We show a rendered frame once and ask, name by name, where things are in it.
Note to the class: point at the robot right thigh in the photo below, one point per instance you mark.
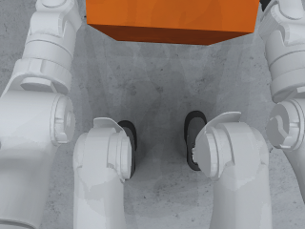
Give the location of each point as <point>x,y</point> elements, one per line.
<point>241,187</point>

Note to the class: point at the right robot upper arm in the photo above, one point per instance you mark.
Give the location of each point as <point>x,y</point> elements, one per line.
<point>286,131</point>

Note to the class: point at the carton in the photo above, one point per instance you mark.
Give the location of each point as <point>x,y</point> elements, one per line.
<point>186,22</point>

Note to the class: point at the right robot forearm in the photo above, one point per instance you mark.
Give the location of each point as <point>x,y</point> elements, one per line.
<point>282,29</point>

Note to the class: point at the left robot foot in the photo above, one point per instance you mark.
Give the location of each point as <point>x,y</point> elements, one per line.
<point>130,131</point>

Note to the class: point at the left robot upper arm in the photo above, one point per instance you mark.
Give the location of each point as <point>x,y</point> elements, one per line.
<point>33,125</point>

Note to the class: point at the left robot forearm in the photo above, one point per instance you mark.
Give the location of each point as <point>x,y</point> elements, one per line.
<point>46,62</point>

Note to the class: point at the robot right hand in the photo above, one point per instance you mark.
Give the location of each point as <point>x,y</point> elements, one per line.
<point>264,4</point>

